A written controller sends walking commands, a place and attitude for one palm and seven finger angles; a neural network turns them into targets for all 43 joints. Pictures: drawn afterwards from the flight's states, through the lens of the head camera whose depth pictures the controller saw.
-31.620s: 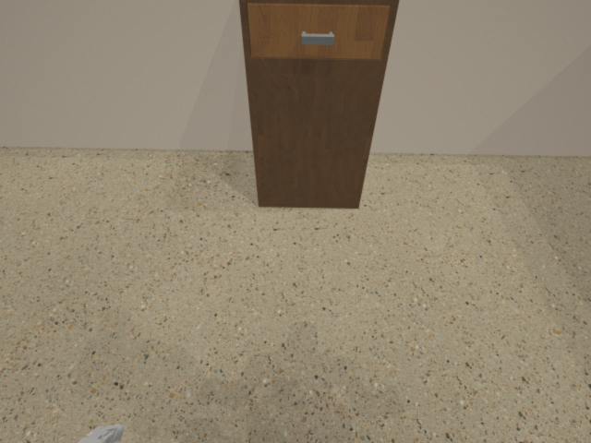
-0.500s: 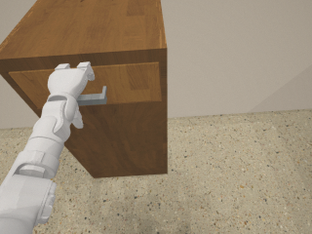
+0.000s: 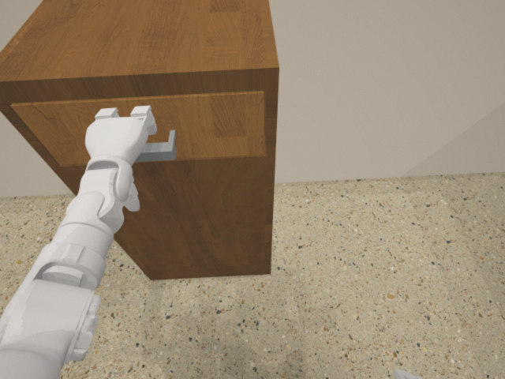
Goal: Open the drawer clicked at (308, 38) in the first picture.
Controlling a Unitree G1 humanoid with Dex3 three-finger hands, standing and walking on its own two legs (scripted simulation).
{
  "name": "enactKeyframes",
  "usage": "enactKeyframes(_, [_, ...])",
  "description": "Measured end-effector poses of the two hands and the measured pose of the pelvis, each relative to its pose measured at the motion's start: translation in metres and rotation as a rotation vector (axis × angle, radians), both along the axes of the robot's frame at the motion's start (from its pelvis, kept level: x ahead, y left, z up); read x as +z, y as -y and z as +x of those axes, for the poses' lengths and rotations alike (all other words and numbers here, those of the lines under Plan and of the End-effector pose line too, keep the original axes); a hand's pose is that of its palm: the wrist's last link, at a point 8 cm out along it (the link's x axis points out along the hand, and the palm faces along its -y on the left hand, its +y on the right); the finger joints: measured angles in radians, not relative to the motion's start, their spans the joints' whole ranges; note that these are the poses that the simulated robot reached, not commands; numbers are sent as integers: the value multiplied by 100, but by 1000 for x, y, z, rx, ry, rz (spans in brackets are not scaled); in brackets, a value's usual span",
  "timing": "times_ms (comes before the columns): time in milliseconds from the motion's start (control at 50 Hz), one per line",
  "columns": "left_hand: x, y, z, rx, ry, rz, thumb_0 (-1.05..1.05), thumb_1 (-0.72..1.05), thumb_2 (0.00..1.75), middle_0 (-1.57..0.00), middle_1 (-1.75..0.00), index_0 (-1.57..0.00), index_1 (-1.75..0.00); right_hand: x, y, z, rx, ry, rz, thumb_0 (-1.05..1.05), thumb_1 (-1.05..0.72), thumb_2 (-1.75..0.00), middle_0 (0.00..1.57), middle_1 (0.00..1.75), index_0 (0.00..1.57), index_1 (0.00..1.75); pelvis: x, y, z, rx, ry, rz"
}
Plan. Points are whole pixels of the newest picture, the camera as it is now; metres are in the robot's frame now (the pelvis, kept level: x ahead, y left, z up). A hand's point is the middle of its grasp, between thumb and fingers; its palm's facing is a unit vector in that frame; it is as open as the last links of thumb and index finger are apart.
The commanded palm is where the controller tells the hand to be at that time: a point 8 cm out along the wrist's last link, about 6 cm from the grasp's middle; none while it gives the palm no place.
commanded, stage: lower the fingers behind the handle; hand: left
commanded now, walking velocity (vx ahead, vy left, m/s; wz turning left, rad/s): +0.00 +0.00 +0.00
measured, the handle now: (148, 144) +0.51 +0.22 +0.05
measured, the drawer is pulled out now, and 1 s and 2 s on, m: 0.00 0.00 0.00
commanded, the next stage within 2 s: lift the fingers back up to retry in 1.14 s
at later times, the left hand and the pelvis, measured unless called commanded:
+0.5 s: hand (142, 169) +0.45 +0.22 +0.05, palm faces +0.00 +0.00 -1.00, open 13.9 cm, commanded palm +0.43 +0.22 +0.10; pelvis +0.00 +0.00 +0.00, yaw -1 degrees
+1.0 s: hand (143, 169) +0.45 +0.22 +0.05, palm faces -0.02 +0.01 -1.00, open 14.0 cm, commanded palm +0.42 +0.21 +0.09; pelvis -0.02 +0.00 -0.01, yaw -1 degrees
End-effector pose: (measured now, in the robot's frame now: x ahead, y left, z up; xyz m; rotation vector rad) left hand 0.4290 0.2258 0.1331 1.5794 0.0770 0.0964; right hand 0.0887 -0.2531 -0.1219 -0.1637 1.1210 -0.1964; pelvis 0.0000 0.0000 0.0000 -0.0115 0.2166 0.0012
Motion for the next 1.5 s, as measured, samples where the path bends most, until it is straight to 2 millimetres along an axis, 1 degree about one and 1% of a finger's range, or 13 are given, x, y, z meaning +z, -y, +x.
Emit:
enactKeyframes(60, [-4,-2,-1,30,-35,9,0,-49,30,-31,-120,-32,-120,-3,-2,-7,-6,-24,12,1,-91,-90,20,29,20,30,0,0,1,4,-1,-2])
enactKeyframes(140, [-7,8,-1,4,-67,-10,-1,-49,30,-30,-120,-32,-120,-4,-1,-15,-18,-46,3,1,-91,-90,20,30,21,30,0,0,2,9,8,-2])
enactKeyframes(260, [-12,17,5,-61,-75,-42,0,-49,30,-29,-120,-32,-120,0,7,-25,-34,-55,-32,1,-91,-90,20,30,21,30,-1,1,0,1,6,0])
enactKeyframes(400, [-18,14,2,-62,-16,-36,0,-49,30,-31,-120,-31,-123,-1,15,-34,-40,-71,-44,1,-91,-90,20,29,20,30,-4,2,-3,-9,-20,0])
enactKeyframes(500, [-25,12,0,-29,-14,-14,0,-49,30,-31,-121,-30,-122,-3,17,-38,-47,-76,-38,1,-91,-90,20,29,20,30,-5,4,-4,-11,-27,0])
enactKeyframes(720, [-24,14,2,-15,-32,-7,0,-49,30,-29,-123,-30,-122,-3,17,-44,-47,-66,-46,0,-91,-90,20,29,20,30,-6,6,-11,-7,-28,0])
enactKeyframes(880, [-25,13,1,-23,-34,-2,0,-49,30,-28,-123,-28,-123,-4,19,-55,-58,-72,-50,0,-91,-90,20,29,20,30,-9,6,-16,-12,-38,1])
enactKeyframes(1040, [-26,13,1,-26,-25,-4,0,-49,30,-28,-124,-28,-123,-7,17,-66,-71,-96,-44,0,-91,-90,20,29,20,30,-10,4,-16,-15,-41,0])
enactKeyframes(1200, [-26,13,1,-26,-15,1,0,-49,30,-28,-124,-28,-124,-8,12,-64,-60,-104,-36,1,-91,-90,20,29,20,30,-10,1,-15,-9,-43,-2])
enactKeyframes(1320, [-26,13,1,-23,-17,1,0,-49,30,-29,-124,-29,-124,-8,10,-57,-48,-92,-36,1,-91,-90,20,29,20,30,-10,0,-15,-5,-41,-3])
enactKeyframes(1500, [-22,13,2,-25,-56,-10,0,-49,30,-29,-121,-30,-119,-3,7,-45,-62,-49,-38,0,-91,-90,20,29,20,30,-6,-1,-11,-8,-18,-3])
